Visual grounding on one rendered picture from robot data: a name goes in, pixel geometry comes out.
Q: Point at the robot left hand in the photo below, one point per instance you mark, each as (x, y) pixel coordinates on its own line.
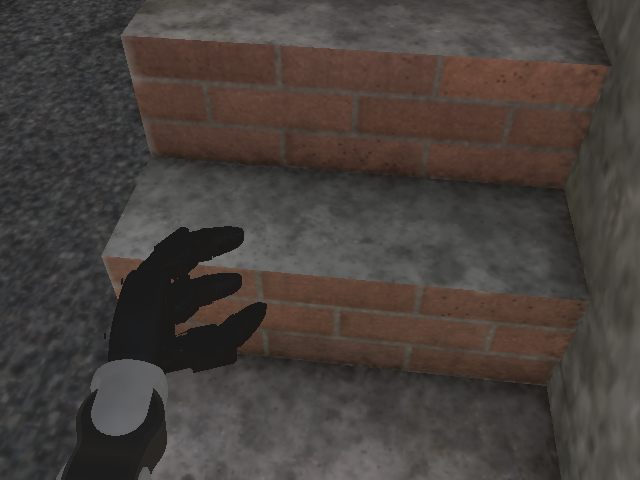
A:
(149, 305)

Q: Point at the robot left forearm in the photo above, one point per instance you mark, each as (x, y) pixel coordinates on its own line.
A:
(121, 427)

